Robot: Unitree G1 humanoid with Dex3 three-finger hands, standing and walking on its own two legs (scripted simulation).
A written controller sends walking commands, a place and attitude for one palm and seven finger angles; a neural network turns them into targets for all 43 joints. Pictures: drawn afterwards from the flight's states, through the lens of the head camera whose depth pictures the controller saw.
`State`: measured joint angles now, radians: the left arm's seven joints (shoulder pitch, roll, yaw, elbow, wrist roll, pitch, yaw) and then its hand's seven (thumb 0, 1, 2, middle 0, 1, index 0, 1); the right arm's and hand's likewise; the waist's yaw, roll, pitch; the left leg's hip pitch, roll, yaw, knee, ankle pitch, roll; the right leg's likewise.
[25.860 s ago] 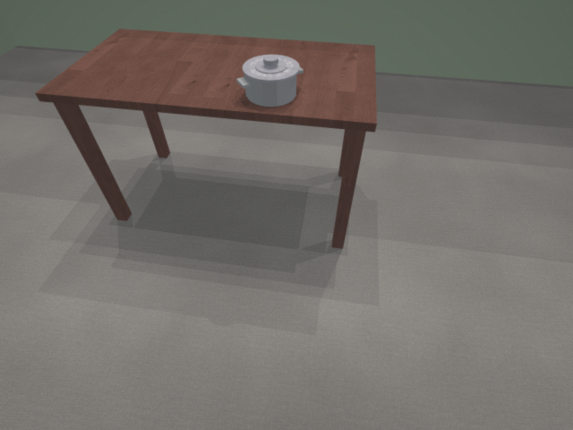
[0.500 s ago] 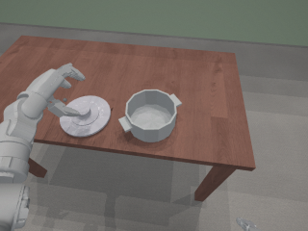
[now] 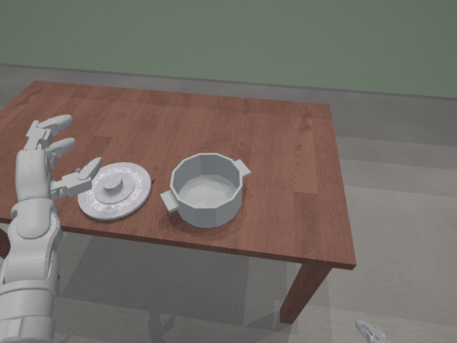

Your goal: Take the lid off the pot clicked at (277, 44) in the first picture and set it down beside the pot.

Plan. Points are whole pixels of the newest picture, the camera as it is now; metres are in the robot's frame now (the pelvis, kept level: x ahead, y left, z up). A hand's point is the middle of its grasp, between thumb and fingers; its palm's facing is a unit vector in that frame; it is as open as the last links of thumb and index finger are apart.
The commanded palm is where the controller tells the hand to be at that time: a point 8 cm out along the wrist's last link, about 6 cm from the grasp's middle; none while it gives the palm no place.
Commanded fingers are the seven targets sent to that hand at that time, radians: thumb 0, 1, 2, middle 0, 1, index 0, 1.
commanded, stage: draw the hand back to the body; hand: left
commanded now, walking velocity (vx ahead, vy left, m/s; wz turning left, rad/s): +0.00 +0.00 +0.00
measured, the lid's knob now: (112, 183) +0.48 +0.33 -0.07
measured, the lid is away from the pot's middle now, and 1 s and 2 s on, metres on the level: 0.24 0.24 0.24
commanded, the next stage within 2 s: step back with the hand held close in 1.20 s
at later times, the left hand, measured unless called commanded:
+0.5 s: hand (66, 215) +0.26 +0.25 +0.15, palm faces +0.43 -0.85 -0.30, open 7.6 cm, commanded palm +0.20 +0.28 +0.16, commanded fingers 0.00 0.90 0.90 -0.20 -0.30 -0.20 -0.30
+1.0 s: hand (42, 270) +0.18 +0.24 +0.15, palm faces +0.39 -0.85 -0.37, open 7.4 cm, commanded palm +0.11 +0.28 +0.17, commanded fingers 0.00 0.90 0.90 -0.20 -0.30 -0.20 -0.30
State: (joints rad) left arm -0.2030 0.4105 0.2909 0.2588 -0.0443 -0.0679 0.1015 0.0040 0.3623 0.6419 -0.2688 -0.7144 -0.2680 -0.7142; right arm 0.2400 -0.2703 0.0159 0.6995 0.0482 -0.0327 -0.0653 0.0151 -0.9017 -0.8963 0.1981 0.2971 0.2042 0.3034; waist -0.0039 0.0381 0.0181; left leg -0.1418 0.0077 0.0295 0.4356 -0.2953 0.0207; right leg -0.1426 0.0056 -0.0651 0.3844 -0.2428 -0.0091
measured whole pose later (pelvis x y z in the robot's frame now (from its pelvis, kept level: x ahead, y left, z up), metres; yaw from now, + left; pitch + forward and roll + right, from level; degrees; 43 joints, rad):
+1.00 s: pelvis -0.02 -0.01 +0.00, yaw +0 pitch -4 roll -1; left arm 0.47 0.34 0.28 -0.41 -0.08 -0.09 0.10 0.02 0.89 0.89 -0.21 -0.30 -0.21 -0.30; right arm 0.17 -0.23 0.03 0.65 0.02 -0.12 -0.06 0.02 -0.90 -0.90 0.20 0.30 0.20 0.30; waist 0.05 0.06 0.02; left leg -0.09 0.01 0.02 0.44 -0.28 0.01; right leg -0.09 0.01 -0.07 0.39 -0.23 -0.02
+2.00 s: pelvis -0.07 +0.02 -0.02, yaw +1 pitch +0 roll -2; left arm 0.64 0.38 0.37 -0.64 -0.06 -0.21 0.12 0.01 0.89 0.89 -0.21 -0.30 -0.21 -0.30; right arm 0.20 -0.19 0.00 0.55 0.02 -0.06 -0.06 0.02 -0.90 -0.90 0.20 0.30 0.21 0.30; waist -0.01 0.00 0.04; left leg -0.37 -0.01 0.03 0.67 -0.31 0.05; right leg -0.34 -0.03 -0.09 0.58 -0.24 0.01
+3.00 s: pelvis -0.21 +0.01 -0.03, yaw +3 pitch -1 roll -2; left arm 0.58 0.43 0.41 -0.67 -0.04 -0.28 0.15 0.01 0.89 0.89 -0.21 -0.30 -0.21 -0.30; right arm 0.21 -0.18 -0.01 0.58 0.00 -0.12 -0.04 0.02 -0.90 -0.90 0.20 0.30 0.21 0.30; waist -0.04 -0.04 0.06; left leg -0.46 0.05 -0.02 0.71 -0.22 0.01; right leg -0.48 -0.02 -0.06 0.76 -0.36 0.01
